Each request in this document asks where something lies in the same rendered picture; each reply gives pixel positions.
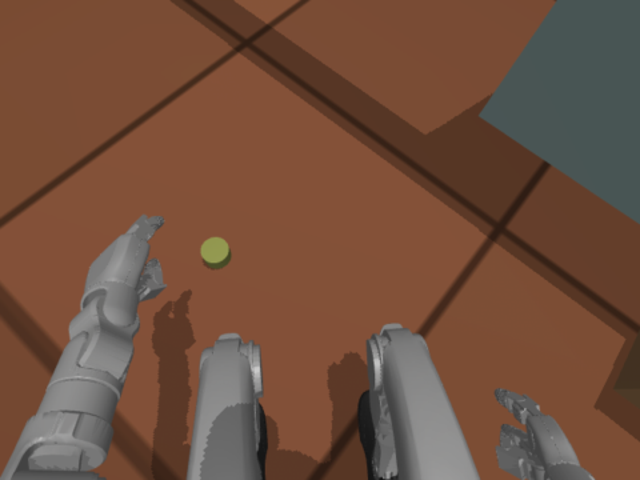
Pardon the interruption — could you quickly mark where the right robot foot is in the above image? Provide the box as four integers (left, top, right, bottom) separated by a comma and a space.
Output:
358, 390, 398, 480

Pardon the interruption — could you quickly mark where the left robot arm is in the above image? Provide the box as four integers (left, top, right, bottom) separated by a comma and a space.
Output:
0, 281, 140, 480

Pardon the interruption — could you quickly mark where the right robot hand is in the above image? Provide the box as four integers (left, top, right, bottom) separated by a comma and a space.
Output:
494, 388, 581, 480

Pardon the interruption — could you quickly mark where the left robot hand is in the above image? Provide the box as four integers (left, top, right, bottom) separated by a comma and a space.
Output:
84, 214, 167, 302

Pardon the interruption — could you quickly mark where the right robot arm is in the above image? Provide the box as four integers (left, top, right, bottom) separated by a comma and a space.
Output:
544, 463, 595, 480

